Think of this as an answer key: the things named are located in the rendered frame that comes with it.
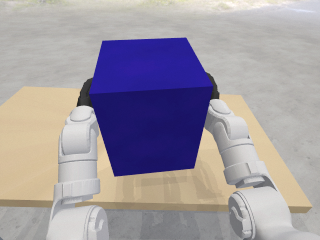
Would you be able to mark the left robot forearm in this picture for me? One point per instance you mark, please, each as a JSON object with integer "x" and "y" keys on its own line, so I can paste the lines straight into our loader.
{"x": 77, "y": 159}

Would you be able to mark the robot right hand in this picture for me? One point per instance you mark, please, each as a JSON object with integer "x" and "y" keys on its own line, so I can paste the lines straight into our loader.
{"x": 215, "y": 94}

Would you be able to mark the right robot forearm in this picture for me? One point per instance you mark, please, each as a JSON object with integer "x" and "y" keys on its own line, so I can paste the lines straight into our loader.
{"x": 243, "y": 168}

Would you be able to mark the robot right upper arm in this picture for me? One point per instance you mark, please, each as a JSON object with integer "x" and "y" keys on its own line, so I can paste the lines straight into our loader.
{"x": 262, "y": 214}

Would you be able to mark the carton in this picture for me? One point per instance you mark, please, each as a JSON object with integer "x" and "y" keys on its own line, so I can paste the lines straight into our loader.
{"x": 150, "y": 98}

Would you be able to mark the table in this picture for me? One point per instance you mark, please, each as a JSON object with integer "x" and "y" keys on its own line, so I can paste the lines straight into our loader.
{"x": 32, "y": 120}

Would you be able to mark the robot left hand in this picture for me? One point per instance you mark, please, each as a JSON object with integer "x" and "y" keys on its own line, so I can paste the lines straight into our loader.
{"x": 84, "y": 98}

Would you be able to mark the robot left upper arm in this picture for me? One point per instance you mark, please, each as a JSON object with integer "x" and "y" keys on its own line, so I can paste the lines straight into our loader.
{"x": 79, "y": 223}

